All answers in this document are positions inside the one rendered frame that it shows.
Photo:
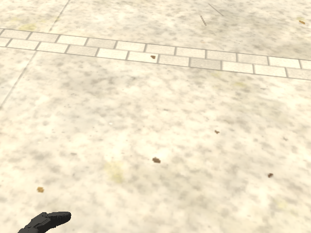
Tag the left robot hand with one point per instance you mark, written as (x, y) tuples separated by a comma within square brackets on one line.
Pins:
[(44, 222)]

